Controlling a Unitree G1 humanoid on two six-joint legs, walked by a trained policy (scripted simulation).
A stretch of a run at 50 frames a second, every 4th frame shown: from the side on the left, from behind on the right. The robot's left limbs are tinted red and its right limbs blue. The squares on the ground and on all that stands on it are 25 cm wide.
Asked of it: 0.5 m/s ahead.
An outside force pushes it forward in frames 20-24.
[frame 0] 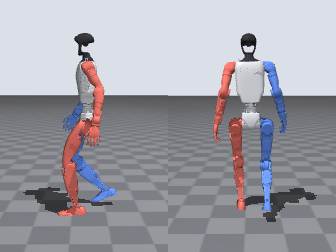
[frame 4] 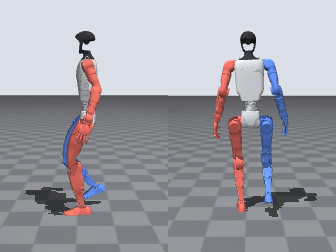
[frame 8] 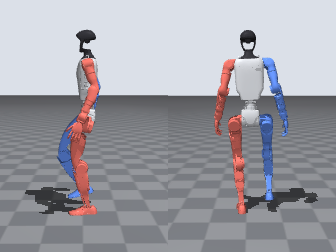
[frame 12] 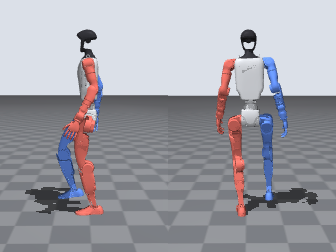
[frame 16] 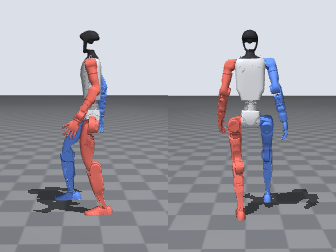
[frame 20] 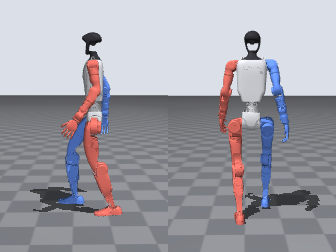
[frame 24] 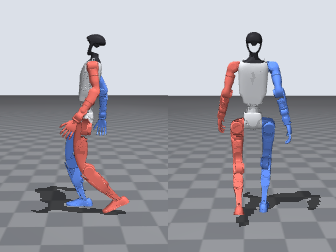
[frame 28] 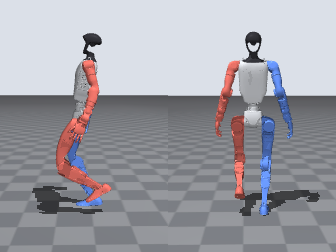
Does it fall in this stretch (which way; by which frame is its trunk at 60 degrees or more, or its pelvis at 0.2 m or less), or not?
no
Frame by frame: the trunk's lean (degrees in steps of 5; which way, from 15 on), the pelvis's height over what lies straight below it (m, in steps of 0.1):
0: 5, 0.8
4: 5, 0.8
8: 5, 0.8
12: 5, 0.8
16: 5, 0.8
20: 0, 0.8
24: 10, 0.8
28: 10, 0.8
